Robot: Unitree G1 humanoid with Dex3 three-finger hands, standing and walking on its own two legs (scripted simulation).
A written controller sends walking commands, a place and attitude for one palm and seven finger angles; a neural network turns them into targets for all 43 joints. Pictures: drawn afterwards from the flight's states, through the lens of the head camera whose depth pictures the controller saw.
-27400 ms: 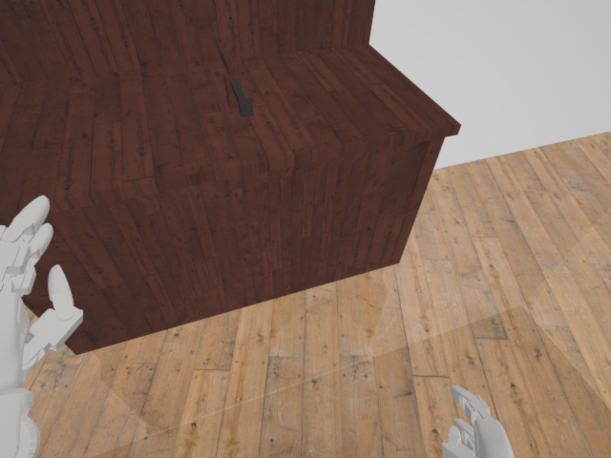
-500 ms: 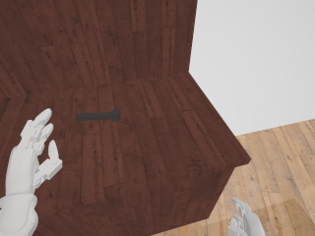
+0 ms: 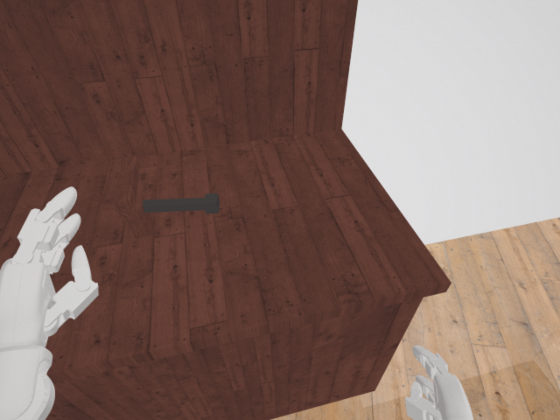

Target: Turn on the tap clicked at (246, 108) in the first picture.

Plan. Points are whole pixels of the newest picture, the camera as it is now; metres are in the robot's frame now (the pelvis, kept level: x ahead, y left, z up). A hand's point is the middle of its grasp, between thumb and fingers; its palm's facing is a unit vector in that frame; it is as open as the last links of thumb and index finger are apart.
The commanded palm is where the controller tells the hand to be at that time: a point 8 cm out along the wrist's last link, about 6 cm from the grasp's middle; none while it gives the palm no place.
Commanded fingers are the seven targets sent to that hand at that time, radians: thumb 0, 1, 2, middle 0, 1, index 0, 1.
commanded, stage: step back with the hand held close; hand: left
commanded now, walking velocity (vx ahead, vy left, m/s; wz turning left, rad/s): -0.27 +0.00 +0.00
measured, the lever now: (211, 203) +0.48 +0.20 +0.03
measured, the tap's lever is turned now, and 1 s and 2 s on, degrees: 79 79 79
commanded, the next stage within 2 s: stop stepping back and stand still in 1.22 s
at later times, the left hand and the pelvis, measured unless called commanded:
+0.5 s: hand (25, 325) +0.15 +0.28 +0.17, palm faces +0.39 -0.80 -0.45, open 7.4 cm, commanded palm +0.10 +0.31 +0.18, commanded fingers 0.00 0.90 0.90 -0.20 -0.30 -0.20 -0.30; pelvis -0.06 +0.03 -0.01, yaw +0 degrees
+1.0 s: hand out of the picture +0.07 +0.27 +0.17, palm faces +0.45 -0.80 -0.40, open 7.5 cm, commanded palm +0.03 +0.29 +0.18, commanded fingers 0.00 0.90 0.90 -0.20 -0.30 -0.20 -0.30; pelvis -0.13 +0.01 -0.02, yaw +0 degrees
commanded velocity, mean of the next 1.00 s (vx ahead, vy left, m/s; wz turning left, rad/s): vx -0.31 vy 0.00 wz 0.02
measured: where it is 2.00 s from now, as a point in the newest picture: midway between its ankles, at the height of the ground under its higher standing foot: outside the picture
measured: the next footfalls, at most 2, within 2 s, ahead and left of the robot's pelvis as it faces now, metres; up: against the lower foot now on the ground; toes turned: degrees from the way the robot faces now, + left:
right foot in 1.00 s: -0.12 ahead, -0.09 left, +0.00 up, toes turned +1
left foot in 1.32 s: -0.19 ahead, +0.13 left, +0.00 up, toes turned +3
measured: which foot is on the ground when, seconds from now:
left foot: down 0.00-1.00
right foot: down 0.00-0.80, up 0.82-0.98, down 1.00-1.00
